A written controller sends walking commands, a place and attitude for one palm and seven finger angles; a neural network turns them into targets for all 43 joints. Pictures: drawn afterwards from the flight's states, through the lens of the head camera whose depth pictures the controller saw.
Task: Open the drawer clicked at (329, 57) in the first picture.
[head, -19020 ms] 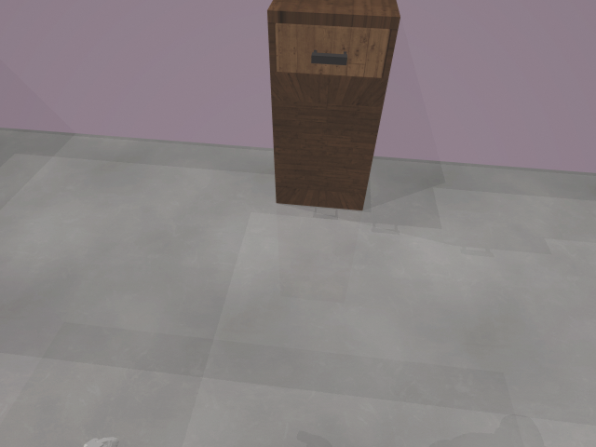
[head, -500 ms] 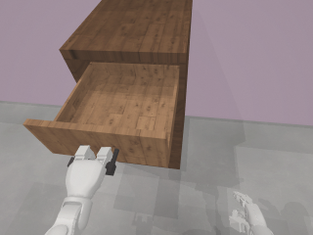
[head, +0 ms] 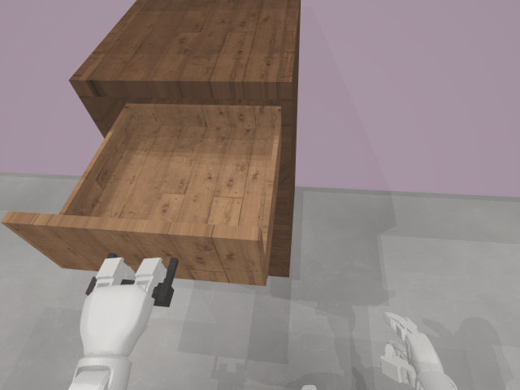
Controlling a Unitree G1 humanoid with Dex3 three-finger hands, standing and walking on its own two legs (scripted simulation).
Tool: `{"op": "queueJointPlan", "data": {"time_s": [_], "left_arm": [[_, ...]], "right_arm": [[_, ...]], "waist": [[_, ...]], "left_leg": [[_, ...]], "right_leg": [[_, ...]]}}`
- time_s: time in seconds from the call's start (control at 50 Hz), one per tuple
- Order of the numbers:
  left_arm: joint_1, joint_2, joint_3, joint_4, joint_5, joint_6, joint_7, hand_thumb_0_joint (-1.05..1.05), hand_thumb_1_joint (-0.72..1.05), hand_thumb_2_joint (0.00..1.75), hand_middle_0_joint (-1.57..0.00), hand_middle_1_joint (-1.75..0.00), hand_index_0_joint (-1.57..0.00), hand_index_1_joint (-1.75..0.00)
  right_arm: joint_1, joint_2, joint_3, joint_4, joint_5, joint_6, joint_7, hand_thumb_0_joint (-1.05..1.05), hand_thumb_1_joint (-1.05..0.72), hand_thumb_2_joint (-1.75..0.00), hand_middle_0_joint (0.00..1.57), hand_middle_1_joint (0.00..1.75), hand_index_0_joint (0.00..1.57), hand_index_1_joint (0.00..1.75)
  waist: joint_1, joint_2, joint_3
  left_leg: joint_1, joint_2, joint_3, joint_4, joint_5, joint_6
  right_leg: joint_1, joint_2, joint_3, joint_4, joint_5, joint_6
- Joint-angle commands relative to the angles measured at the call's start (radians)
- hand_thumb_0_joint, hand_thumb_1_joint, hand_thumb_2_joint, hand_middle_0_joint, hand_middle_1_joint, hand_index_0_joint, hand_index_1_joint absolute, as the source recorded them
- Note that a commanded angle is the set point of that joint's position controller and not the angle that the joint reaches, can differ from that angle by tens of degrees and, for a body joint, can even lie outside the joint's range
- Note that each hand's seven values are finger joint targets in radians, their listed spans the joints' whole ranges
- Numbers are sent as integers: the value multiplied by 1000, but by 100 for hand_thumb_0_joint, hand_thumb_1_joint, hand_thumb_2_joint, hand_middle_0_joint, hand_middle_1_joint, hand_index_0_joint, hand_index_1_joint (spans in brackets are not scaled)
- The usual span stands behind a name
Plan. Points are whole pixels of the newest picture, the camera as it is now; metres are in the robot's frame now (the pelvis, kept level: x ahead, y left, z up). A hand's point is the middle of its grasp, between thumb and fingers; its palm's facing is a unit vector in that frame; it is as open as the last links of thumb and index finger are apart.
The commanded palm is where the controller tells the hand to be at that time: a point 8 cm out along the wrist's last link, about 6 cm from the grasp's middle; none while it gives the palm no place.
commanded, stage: open the thumb to release the handle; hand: left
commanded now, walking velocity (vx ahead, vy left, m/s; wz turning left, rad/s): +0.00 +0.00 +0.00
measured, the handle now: (136, 276) +0.28 +0.21 +0.03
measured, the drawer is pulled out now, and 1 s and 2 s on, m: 0.30 0.30 0.30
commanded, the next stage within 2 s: lift the hand off the handle in 0.56 s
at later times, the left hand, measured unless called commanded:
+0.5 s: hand (133, 319) +0.22 +0.21 +0.01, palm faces +0.03 -0.07 -1.00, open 11.0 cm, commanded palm +0.19 +0.22 +0.05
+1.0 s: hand (133, 308) +0.24 +0.21 +0.00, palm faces +0.02 -0.06 -1.00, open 13.7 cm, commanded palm +0.21 +0.21 +0.06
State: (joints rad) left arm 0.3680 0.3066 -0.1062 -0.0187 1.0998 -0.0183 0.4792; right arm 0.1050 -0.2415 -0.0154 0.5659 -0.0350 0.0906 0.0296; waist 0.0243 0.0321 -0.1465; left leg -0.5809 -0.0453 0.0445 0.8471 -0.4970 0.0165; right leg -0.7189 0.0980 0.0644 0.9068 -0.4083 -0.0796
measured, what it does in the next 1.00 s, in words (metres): stands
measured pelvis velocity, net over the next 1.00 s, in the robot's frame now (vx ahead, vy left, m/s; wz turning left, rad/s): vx -0.03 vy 0.00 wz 0.04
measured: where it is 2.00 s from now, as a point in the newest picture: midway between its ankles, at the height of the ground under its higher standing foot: outside the picture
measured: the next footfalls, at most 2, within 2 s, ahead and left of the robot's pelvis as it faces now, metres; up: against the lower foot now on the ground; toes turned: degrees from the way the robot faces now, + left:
none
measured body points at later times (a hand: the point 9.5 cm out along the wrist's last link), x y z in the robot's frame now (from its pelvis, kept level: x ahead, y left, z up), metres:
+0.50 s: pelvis -0.02 -0.01 +0.01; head +0.03 -0.04 +0.45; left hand +0.21 +0.21 +0.06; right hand +0.21 -0.21 -0.10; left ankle -0.05 +0.11 -0.69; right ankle +0.01 -0.07 -0.69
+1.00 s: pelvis -0.03 +0.00 +0.01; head +0.01 -0.03 +0.45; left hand +0.23 +0.21 +0.06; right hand +0.17 -0.21 -0.11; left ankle -0.05 +0.11 -0.69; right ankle +0.01 -0.07 -0.69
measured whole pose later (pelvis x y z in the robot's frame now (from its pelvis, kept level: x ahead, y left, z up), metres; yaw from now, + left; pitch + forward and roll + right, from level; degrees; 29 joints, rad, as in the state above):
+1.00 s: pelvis -0.03 +0.00 +0.01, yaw +3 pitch +10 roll +2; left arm 0.05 0.31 -0.17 0.26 1.10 -0.01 0.44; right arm 0.11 -0.22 -0.02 0.64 -0.01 0.11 -0.04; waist 0.05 0.05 -0.12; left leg -0.57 -0.06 0.00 0.82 -0.43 0.02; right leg -0.68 0.07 0.02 0.84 -0.34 -0.07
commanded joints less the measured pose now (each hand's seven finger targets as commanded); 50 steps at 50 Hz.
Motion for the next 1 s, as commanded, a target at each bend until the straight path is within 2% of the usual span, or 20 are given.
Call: {"op": "queueJointPlan", "data": {"time_s": [0.0, 0.02, 0.04, 0.06, 0.1, 0.16, 0.22, 0.26, 0.28, 0.4, 0.44, 0.5, 0.6, 0.64, 0.7, 0.82, 0.84, 0.88, 0.92, 0.98], "left_arm": [[141, 135, 106, -197, -8, -11, 63, 0, 90, 90, -40, -135, -40, -135], [171, 114, 86, -200, -8, -10, 65, 0, 90, 90, -40, -135, -40, -135], [-191, 152, 83, -147, 23, 5, 72, 0, 90, 90, -40, -135, -40, -135], [-238, 139, 90, -147, 30, 8, 80, 0, 83, 87, -40, -134, -40, -134], [-138, 149, 111, -72, 20, 24, 93, 0, 69, 81, -38, -133, -38, -133], [-202, 137, 73, -66, -4, 57, 65, 0, 48, 72, -37, -130, -37, -130], [-177, 116, 38, -57, -12, 59, 27, 0, 27, 63, -35, -128, -35, -128], [-158, 154, 72, -69, -19, 41, 8, 0, 13, 57, -35, -127, -35, -127], [-153, 138, 54, -65, -13, 31, 3, 0, 6, 54, -34, -126, -34, -126], [-188, 169, 96, -46, 5, -8, 12, 0, -36, 36, -31, -122, -31, -122], [-213, 143, 73, -39, 10, -13, 14, 0, -50, 30, -30, -120, -30, -120], [-227, 175, 107, -22, 5, -11, 23, 0, -50, 30, -30, -120, -30, -120], [-299, 171, 93, 7, 5, 2, 26, 0, -50, 30, -30, -120, -30, -120], [-296, 121, 42, -1, 4, 7, 20, 0, -50, 30, -30, -120, -30, -120], [-385, 144, 46, 28, 4, 16, 12, 0, -50, 30, -30, -120, -30, -120], [-482, 149, 34, 91, 3, 17, -3, 0, -50, 30, -30, -120, -30, -120], [-467, 162, 50, 101, 2, 16, -5, 0, -50, 30, -30, -120, -30, -120], [-477, 142, 31, 97, 0, 13, -9, 0, -50, 30, -30, -120, -30, -120], [-522, 124, 10, 124, -7, 11, -14, 0, -50, 30, -30, -120, -30, -120], [-548, 151, 25, 56, -8, 7, -11, 0, -50, 30, -30, -120, -30, -120]], "right_arm": [[-111, -86, -31, -154, -1, -51, -4, 0, -90, -90, 20, 30, 20, 30], [-110, -84, -30, -155, -2, -54, 0, 0, -90, -90, 20, 30, 20, 30], [-120, -104, -34, -101, -5, -35, -17, 0, -90, -90, 20, 30, 20, 30], [-104, -93, -44, -106, -13, -37, -31, 0, -90, -90, 20, 30, 20, 30], [-102, -86, -44, -111, -3, -44, -39, 0, -90, -90, 20, 30, 20, 30], [-121, -91, -40, -107, 9, -35, -49, 0, -90, -90, 20, 30, 20, 30], [-134, -84, -31, -112, 13, -38, -57, 0, -90, -90, 20, 30, 20, 30], [-139, -84, -25, -117, 13, -39, -60, 0, -90, -90, 20, 30, 20, 30], [-143, -79, -21, -115, 10, -40, -58, 0, -90, -90, 20, 30, 20, 30], [-151, -76, -23, -114, 5, -39, -57, 0, -90, -90, 20, 30, 20, 30], [-152, -73, -26, -115, 5, -38, -55, 0, -90, -90, 20, 30, 20, 30], [-154, -74, -30, -115, 6, -36, -60, 0, -90, -90, 20, 30, 20, 30], [-160, -76, -32, -111, 14, -30, -66, 0, -90, -90, 20, 30, 20, 30], [-160, -72, -35, -119, 11, -31, -64, 0, -90, -90, 20, 30, 20, 30], [-153, -81, -33, -104, 15, -26, -70, 0, -90, -90, 20, 30, 20, 30], [-134, -82, -36, -86, 19, -24, -82, 0, -90, -90, 20, 30, 20, 30], [-133, -82, -37, -88, 20, -25, -85, 0, -90, -90, 20, 30, 20, 30], [-128, -81, -38, -92, 20, -24, -84, 0, -90, -90, 20, 30, 20, 30], [-117, -81, -39, -82, 22, -24, -85, 0, -90, -90, 20, 30, 20, 30], [-118, -87, -40, -92, 20, -20, -84, 0, -90, -90, 20, 30, 20, 30]], "waist": [[67, -48, -251], [66, -46, -251], [-17, -62, -220], [-4, -63, -238], [24, -73, -275], [14, -90, -269], [28, -105, -243], [40, -106, -255], [41, -101, -239], [40, -93, -182], [40, -57, -171], [44, -70, -194], [34, -67, -174], [38, -44, -179], [21, -67, -167], [15, -86, -170], [27, -84, -188], [26, -54, -199], [7, -77, -172], [17, -54, -224]], "left_leg": [[15, -23, -62, -43, 429, -8], [21, -23, -62, -38, 450, -8], [5, -20, -69, -17, 384, -4], [12, -20, -66, -16, 365, -1], [23, -28, -60, -28, 364, -3], [27, -29, -61, -51, 354, 0], [31, -30, -57, -76, 345, 3], [28, -29, -57, -86, 349, 2], [26, -32, -56, -88, 342, 1], [-5, -33, -54, -93, 250, 3], [2, -33, -52, -93, 231, 3], [-4, -34, -52, -91, 227, 5], [-5, -32, -53, -98, 205, 7], [11, -31, -49, -105, 198, 8], [10, -27, -54, -111, 189, 10], [2, -25, -52, -117, 165, 13], [4, -27, -50, -120, 175, 14], [18, -25, -51, -124, 192, 11], [13, -20, -56, -125, 184, 11], [57, -18, -58, -136, 222, 12]], "right_leg": [[318, -59, 113, -92, 557, 19], [316, -60, 112, -89, 580, 22], [236, -62, 107, -99, 537, 23], [241, -60, 108, -106, 505, 22], [296, -61, 103, -110, 530, 24], [329, -69, 103, -138, 531, 32], [351, -76, 94, -156, 523, 39], [381, -80, 105, -159, 538, 39], [374, -81, 107, -159, 539, 40], [332, -81, 126, -194, 382, 33], [299, -78, 121, -202, 305, 27], [315, -78, 124, -203, 301, 28], [286, -75, 113, -217, 226, 25], [282, -76, 104, -227, 191, 24], [265, -75, 91, -229, 167, 25], [268, -82, 86, -245, 128, 28], [284, -80, 84, -241, 139, 26], [285, -80, 81, -237, 163, 24], [261, -79, 68, -239, 152, 27], [290, -77, 62, -235, 185, 23]]}}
